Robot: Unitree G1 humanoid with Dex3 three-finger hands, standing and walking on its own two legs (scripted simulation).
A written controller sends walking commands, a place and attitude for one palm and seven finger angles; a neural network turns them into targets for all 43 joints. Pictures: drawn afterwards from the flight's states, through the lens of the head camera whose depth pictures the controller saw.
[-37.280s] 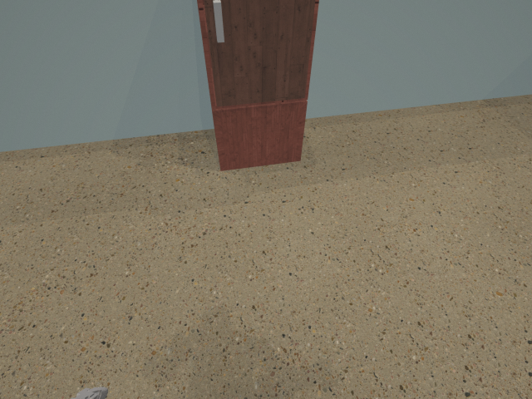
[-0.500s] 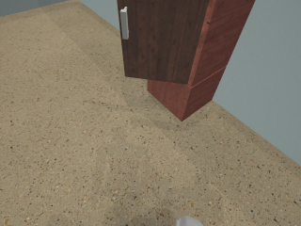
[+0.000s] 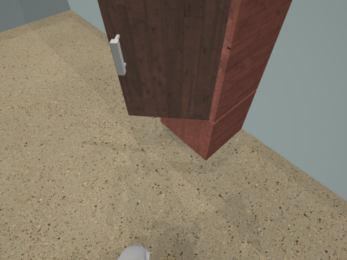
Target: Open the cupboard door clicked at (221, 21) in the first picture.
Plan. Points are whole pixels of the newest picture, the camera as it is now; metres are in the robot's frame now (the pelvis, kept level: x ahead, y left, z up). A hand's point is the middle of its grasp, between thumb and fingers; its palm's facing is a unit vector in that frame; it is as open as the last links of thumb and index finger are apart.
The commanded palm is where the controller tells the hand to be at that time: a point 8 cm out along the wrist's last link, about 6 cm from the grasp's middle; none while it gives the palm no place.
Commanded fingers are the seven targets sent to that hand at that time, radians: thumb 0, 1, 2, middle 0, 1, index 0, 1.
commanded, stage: take the last steps up to it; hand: left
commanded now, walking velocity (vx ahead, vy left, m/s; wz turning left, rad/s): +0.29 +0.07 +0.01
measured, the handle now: (119, 55) +0.79 +0.24 +0.02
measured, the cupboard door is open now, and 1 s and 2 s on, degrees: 42 42 42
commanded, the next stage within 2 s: come to a stop and stand still in 0.30 s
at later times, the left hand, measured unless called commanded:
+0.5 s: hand (89, 223) +0.24 +0.26 -0.18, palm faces +0.02 -0.98 -0.20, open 7.3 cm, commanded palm none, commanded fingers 0.00 0.90 0.90 -0.20 -0.30 -0.20 -0.30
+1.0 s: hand (88, 210) +0.28 +0.28 -0.19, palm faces +0.02 -0.98 -0.21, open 7.3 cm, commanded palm none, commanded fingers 0.00 0.90 0.90 -0.20 -0.30 -0.20 -0.30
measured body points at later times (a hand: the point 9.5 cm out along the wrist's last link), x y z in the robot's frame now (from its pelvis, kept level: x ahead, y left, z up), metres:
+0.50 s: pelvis +0.18 +0.08 +0.00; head +0.21 +0.08 +0.44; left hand +0.23 +0.32 -0.16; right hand +0.19 -0.15 -0.16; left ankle +0.17 +0.15 -0.75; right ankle +0.19 -0.05 -0.70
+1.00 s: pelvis +0.20 +0.10 -0.02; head +0.23 +0.11 +0.43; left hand +0.27 +0.34 -0.18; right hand +0.27 -0.16 -0.15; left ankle +0.19 +0.20 -0.75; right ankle +0.22 -0.05 -0.75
